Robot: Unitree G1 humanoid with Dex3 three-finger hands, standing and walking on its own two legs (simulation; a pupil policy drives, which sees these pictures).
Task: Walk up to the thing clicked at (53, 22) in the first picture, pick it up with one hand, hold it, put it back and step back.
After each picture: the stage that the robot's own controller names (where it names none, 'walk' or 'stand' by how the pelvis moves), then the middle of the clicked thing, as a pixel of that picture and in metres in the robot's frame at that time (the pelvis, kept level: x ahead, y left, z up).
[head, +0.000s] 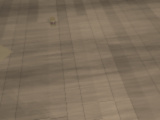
stand; (52, 22) +1.78 +0.41 -0.72
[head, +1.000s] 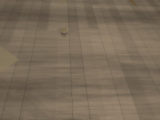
walk; (63, 32) +1.66 +0.18 -0.69
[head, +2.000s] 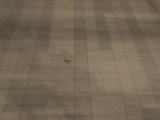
walk; (67, 58) +1.06 +0.12 -0.70
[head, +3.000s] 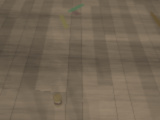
walk; (57, 100) +0.62 +0.17 -0.71
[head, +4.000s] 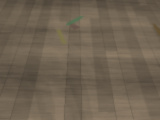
stand; out of the picture +0.40 +0.18 -0.71
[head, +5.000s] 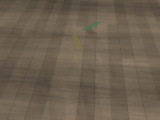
stand; out of the picture +0.35 +0.16 -0.72
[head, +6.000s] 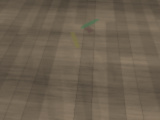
stand; out of the picture +0.34 +0.17 -0.72
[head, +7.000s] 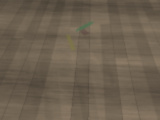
stand; out of the picture +0.35 +0.19 -0.72
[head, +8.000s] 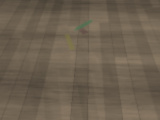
stand; out of the picture +0.33 +0.19 -0.73
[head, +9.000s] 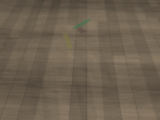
go down; out of the picture +0.33 +0.19 -0.73
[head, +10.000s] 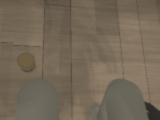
go down; (27, 63) +0.42 +0.21 -0.31
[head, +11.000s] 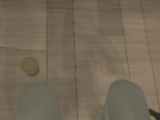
approach; (31, 67) +0.41 +0.21 -0.30
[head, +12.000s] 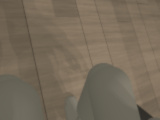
close in; out of the picture +0.40 +0.24 -0.22
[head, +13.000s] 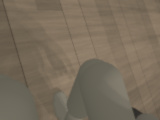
close; out of the picture +0.41 +0.25 -0.22
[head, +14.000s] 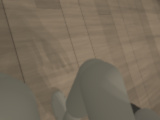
lift; out of the picture +0.40 +0.25 -0.22
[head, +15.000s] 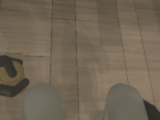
lift; (13, 79) +0.33 +0.24 -0.08
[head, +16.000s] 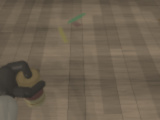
hold; (32, 88) +0.33 +0.17 +0.05
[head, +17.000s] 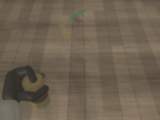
hold; (37, 91) +0.33 +0.17 +0.01
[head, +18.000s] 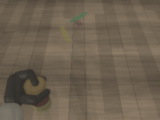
hold; (38, 95) +0.32 +0.16 +0.00
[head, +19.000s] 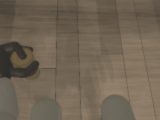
crouch; (27, 65) +0.40 +0.18 -0.09
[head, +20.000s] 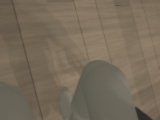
lower; out of the picture +0.42 +0.26 -0.23
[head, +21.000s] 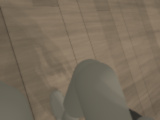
lower; out of the picture +0.42 +0.27 -0.23
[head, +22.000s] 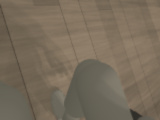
lower; out of the picture +0.42 +0.27 -0.23
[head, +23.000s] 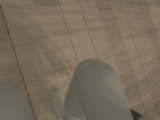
lower; out of the picture +0.42 +0.27 -0.23
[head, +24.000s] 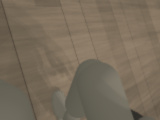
loosen; out of the picture +0.42 +0.27 -0.23
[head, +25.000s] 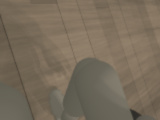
withdraw; out of the picture +0.41 +0.25 -0.23
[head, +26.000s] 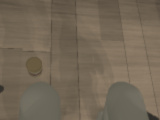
walk; (34, 67) +0.42 +0.20 -0.31
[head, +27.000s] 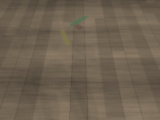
stand; out of the picture +0.35 +0.17 -0.65
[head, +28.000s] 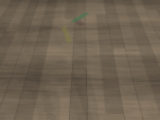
stand; out of the picture +0.36 +0.19 -0.66
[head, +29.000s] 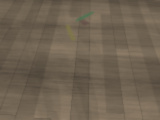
stand; out of the picture +0.37 +0.18 -0.68
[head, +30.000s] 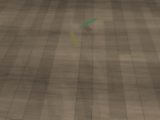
walk; out of the picture +0.37 +0.18 -0.72
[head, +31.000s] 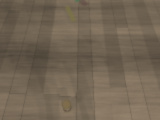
walk; (67, 106) +0.48 +0.13 -0.71
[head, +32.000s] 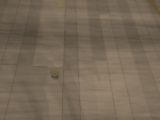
walk; (54, 74) +0.77 +0.18 -0.71
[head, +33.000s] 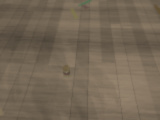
stand; (66, 71) +0.97 +0.19 -0.70
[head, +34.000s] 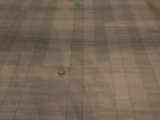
stand; (61, 71) +0.97 +0.22 -0.73
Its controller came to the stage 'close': yes
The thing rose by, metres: 0.70
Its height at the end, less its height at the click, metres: +0.00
